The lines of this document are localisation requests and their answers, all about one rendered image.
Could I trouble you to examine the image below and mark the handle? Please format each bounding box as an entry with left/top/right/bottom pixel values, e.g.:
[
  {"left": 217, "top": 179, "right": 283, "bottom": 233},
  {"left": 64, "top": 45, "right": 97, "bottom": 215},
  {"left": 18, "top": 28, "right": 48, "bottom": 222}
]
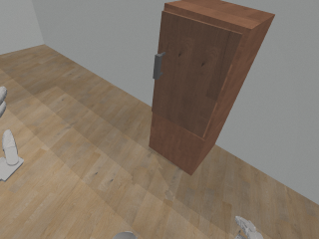
[{"left": 153, "top": 52, "right": 165, "bottom": 80}]

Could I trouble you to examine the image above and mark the cupboard door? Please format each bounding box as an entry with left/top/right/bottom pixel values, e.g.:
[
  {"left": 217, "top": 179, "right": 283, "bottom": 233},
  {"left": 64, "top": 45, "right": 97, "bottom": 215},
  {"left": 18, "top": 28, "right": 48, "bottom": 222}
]
[{"left": 152, "top": 10, "right": 243, "bottom": 138}]

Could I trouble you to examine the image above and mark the robot right hand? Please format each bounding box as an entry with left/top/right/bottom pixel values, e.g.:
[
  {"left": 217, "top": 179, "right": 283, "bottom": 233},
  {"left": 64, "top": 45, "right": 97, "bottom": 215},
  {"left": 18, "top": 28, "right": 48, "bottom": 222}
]
[{"left": 234, "top": 215, "right": 264, "bottom": 239}]

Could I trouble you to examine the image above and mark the robot left hand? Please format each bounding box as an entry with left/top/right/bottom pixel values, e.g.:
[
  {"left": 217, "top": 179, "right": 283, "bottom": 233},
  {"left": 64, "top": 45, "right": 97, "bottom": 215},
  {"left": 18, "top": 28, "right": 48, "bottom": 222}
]
[{"left": 0, "top": 86, "right": 24, "bottom": 182}]

